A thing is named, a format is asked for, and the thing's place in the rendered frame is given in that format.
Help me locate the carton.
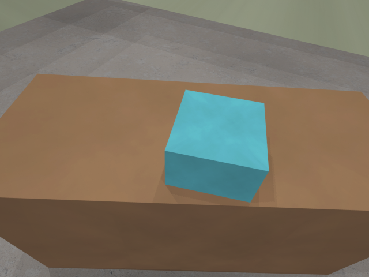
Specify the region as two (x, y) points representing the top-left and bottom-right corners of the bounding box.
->
(165, 90), (269, 203)

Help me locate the pedestal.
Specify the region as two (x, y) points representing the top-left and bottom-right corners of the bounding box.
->
(0, 74), (369, 275)

